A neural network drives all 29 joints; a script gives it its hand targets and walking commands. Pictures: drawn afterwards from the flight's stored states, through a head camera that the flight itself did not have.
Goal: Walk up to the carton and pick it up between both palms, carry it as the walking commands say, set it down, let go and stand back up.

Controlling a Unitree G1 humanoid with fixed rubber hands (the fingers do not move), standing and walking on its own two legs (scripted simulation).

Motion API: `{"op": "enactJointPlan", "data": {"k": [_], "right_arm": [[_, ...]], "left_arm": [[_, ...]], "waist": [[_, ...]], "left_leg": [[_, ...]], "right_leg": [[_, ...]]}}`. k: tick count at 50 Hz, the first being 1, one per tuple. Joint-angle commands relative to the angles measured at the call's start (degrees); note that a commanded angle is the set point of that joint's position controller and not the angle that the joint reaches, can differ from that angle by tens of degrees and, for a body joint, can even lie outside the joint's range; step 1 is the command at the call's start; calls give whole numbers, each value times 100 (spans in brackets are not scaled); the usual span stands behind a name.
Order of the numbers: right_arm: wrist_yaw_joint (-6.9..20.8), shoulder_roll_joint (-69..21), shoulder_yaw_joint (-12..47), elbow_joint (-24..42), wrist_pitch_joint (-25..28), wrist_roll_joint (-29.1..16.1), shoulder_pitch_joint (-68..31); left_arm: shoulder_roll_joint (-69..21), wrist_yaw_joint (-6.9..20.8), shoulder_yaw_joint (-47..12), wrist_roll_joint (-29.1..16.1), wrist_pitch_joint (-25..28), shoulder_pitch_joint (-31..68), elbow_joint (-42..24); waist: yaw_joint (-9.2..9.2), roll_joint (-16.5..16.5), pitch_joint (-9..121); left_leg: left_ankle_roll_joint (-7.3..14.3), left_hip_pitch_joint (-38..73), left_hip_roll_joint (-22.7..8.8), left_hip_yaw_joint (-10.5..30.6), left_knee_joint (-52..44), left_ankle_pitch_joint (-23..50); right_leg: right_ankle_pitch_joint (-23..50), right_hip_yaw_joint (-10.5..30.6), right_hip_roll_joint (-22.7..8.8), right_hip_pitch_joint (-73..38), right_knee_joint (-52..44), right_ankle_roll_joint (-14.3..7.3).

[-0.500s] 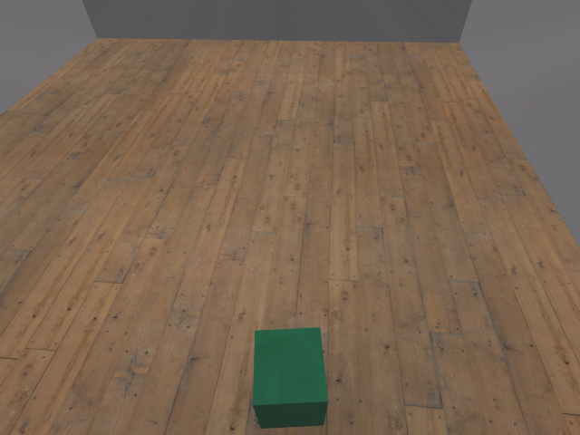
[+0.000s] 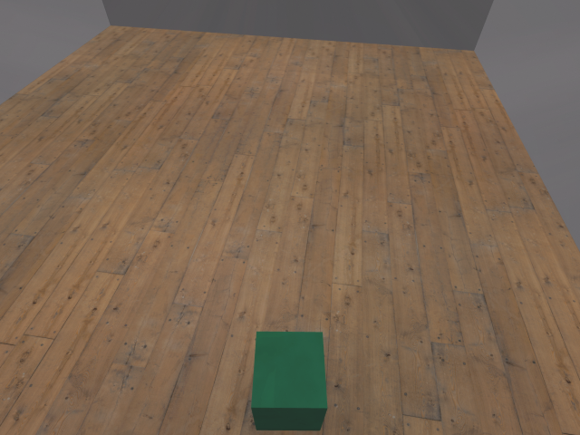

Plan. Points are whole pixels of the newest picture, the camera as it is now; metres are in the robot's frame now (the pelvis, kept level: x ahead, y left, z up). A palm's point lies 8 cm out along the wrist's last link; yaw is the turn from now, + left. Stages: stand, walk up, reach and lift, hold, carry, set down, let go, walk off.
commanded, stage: stand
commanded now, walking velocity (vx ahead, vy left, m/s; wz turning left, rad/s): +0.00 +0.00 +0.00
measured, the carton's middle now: (288, 382) +0.42 +0.01 -0.65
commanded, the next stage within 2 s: reach and lift in 0.12 s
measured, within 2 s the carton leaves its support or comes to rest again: neither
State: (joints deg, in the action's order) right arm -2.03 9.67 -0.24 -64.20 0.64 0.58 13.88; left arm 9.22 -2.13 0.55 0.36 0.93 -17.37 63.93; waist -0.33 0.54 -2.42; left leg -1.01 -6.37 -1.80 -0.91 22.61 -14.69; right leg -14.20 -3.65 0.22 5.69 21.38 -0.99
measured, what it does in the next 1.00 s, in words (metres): lowers itself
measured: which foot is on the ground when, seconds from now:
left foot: down 0.00-1.00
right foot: down 0.00-1.00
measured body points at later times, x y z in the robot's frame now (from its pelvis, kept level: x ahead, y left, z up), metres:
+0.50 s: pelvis -0.02 +0.01 -0.02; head +0.07 +0.01 +0.42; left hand +0.13 +0.22 -0.15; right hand +0.13 -0.22 -0.15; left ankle -0.03 +0.13 -0.74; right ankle -0.03 -0.10 -0.74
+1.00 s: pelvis -0.11 +0.01 -0.08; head +0.06 +0.01 +0.34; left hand +0.22 +0.22 -0.18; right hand +0.23 -0.21 -0.18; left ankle -0.03 +0.13 -0.74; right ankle -0.03 -0.10 -0.74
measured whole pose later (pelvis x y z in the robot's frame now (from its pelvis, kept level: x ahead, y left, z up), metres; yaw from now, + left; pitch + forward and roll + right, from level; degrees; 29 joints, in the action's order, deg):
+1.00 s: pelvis -0.11 +0.01 -0.08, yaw -1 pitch +16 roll +0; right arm 1.6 13.1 -7.0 -37.5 -31.3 0.7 -29.9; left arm 10.6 -2.1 7.3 -1.2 -32.1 28.1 34.6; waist -0.5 0.1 -5.6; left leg 0.2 -54.4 -1.1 -1.6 57.0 -19.0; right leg -18.8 -1.8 -1.5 54.8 57.2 -0.7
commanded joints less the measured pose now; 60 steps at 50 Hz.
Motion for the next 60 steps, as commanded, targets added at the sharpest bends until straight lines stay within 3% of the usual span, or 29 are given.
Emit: {"op": "enactJointPlan", "data": {"k": [1, 6, 7, 8, 9, 10, 11, 12, 13, 15, 16, 19, 22, 26, 31, 37, 41, 48, 53, 60], "right_arm": [[-31, 458, -45, 17, 0, -5, 348], [-51, 485, -40, 17, 11, -4, 268], [-7, 701, 41, 2028, -169, -470, -1742], [-56, 945, 173, 2593, -648, -556, -3163], [-84, 1015, 226, 2439, -1062, -546, -2568], [-49, 1146, 185, 2834, -1606, -370, -2328], [-19, 1164, 181, 2658, -2162, -379, -1938], [-4, 1130, 199, 2533, -2694, -338, -1442], [30, 1008, 133, 2429, -3138, -312, -982], [100, 832, 19, 2539, -3613, -411, -310], [124, 747, -7, 2628, -3714, -436, -313], [292, 596, -131, 3175, -3539, -207, -611], [465, 666, -352, 3690, -3211, 108, -1042], [577, 703, -545, 4158, -2788, 348, -1371], [574, 620, -574, 4328, -2638, 276, -1595], [520, 783, -638, 4344, -2993, 51, -2716], [478, 821, -640, 4044, -3143, 15, -3661], [347, 904, -801, 3153, -3137, 27, -5384], [237, 951, -985, 2722, -2921, 35, -6174], [131, 1023, -1131, 2455, -2363, 12, -7038]], "left_arm": [[537, -28, 87, -7, 22, -343, -71], [547, -29, 92, -16, 42, -391, -44], [582, -73, -513, -792, -198, 1620, -2055], [952, -187, -183, -582, -703, 3630, -3479], [1193, -160, -57, -503, -1135, 3339, -3229], [1387, -93, -69, -587, -1641, 2782, -3102], [1247, -68, -103, -664, -2180, 2194, -2827], [1076, 10, -105, -534, -2663, 1586, -2489], [867, 58, -182, -485, -3112, 1240, -2385], [743, 132, -22, -438, -3650, 684, -2582], [630, 163, -56, -380, -3760, 623, -2644], [408, 262, 63, -226, -3570, 739, -3017], [303, 288, 220, -111, -3235, 1210, -3704], [332, 265, 406, 94, -2842, 1613, -4305], [239, 258, 520, 178, -2709, 1791, -4468], [270, 203, 545, -3, -3083, 2817, -4531], [409, 133, 555, -87, -3243, 3823, -4294], [642, -25, 791, -157, -3252, 5480, -3419], [643, -96, 972, -145, -3039, 6278, -2945], [628, -218, 1181, -146, -2463, 7007, -2789]], "waist": [[39, -157, -154], [16, -72, -77], [292, -156, 794], [324, 83, 460], [138, -27, 410], [90, -140, 714], [-48, 8, 850], [-125, -227, 747], [-103, -248, 945], [-69, -52, 1978], [-26, -52, 2165], [-58, -88, 1983], [-98, 63, 1943], [-99, -143, 2293], [-80, -231, 2517], [-41, -120, 2255], [-11, -29, 1966], [-25, -74, 2237], [-29, -139, 2936], [-34, -191, 4178]], "left_leg": [[184, -28, -401, 304, -221, 1289], [189, 27, -447, 317, -231, 1538], [209, -1847, 296, -73, 471, -730], [253, -1924, 158, 4, 799, -886], [293, -2204, 228, 16, 913, -987], [308, -2003, 128, -19, 784, -700], [219, -1996, 123, -4, 839, -397], [187, -2225, 168, -22, 912, 174], [167, -2275, 144, 107, 975, 730], [268, -2104, 223, 295, 1129, 2426], [315, -2059, 254, 339, 1107, 2853], [361, -2068, 286, 360, 933, 2872], [217, -2080, 256, 302, 1078, 2541], [72, -2492, 284, 243, 1709, 2105], [-1, -2936, 323, 111, 2183, 1296], [18, -3219, 281, 21, 2202, -638], [6, -3447, 289, -7, 2268, -1170], [58, -3952, 328, -35, 2450, -1164], [66, -4195, 369, -65, 2562, -756], [6, -4410, 465, -33, 2784, 0]], "right_leg": [[1667, 585, -682, 117, -399, -114], [1757, 534, -677, 86, -349, -99], [-917, 545, -203, 1930, 718, -15], [-972, 510, -269, 1933, 776, -107], [-1026, 408, -272, 1746, 758, -185], [-857, 282, -291, 1972, 819, -188], [-496, 394, -321, 1909, 924, -169], [286, 393, -232, 1839, 1096, -96], [1033, 463, -151, 1642, 1236, -84], [2773, 514, 61, 1045, 1426, -171], [3272, 571, 97, 917, 1400, -196], [3224, 707, 121, 969, 1190, -213], [2553, 727, 76, 1433, 1309, -181], [2056, 689, 60, 2230, 1882, -77], [1300, 516, 104, 2715, 2369, 24], [-570, 378, 119, 2987, 2444, -21], [-1161, 312, 117, 3219, 2504, -24], [-1218, 313, 91, 3534, 2675, 26], [-769, 337, 134, 3655, 2792, 66], [15, 397, 202, 3933, 2992, 102]]}}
